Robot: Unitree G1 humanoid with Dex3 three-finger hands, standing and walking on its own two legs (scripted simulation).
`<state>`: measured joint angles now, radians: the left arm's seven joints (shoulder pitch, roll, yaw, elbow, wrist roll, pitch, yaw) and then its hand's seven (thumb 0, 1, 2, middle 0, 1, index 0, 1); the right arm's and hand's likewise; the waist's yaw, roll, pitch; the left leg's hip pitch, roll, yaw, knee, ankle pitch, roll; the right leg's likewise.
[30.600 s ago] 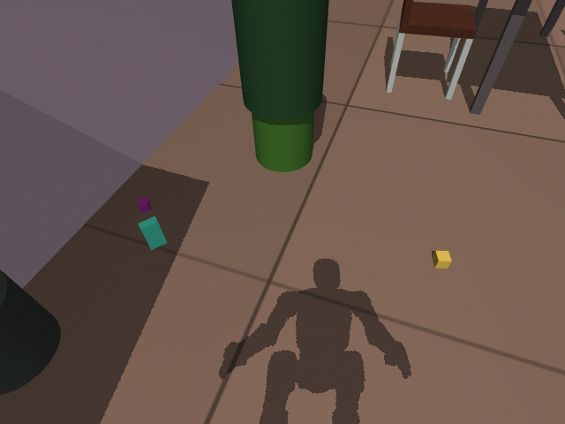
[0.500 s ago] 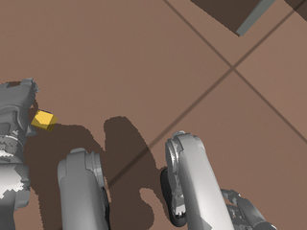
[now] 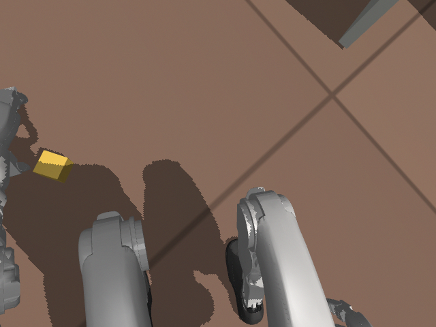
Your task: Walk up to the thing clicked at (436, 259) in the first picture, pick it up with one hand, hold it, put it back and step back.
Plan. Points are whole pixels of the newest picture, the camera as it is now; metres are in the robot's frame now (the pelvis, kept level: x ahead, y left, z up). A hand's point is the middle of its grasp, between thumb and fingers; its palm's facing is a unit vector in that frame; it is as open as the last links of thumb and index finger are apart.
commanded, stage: home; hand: left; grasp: from above
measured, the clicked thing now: (54, 167) +0.45 +0.31 -0.31
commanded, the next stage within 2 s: none
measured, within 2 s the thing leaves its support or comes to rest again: neither
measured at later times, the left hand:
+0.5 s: hand out of the picture +0.29 +0.27 +0.07, palm faces -0.09 -0.83 -0.54, open 7.5 cm
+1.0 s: hand out of the picture +0.24 +0.21 +0.29, palm faces +0.22 -0.95 -0.20, open 7.4 cm
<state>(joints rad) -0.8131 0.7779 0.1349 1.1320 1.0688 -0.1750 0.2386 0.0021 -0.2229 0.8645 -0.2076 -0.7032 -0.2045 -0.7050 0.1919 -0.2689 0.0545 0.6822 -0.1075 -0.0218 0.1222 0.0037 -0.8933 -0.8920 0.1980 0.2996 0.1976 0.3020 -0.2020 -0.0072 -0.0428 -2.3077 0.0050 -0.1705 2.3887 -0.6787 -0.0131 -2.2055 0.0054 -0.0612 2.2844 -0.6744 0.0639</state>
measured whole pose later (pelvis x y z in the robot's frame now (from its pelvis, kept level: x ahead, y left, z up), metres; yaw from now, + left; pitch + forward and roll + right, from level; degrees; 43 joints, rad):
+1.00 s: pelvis +0.08 +0.00 +0.35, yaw +9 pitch +16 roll -3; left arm 0.38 0.22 0.07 -0.02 -0.08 0.42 0.07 0.01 0.91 0.90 -0.20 -0.29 -0.21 -0.30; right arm 0.29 -0.21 0.04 0.54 0.04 -0.17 -0.17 0.01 -0.90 -0.90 0.20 0.30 0.20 0.30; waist -0.08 0.04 -0.18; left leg -0.90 0.05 -0.07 1.13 -0.51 -0.03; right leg -0.84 -0.01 -0.06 1.06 -0.50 0.02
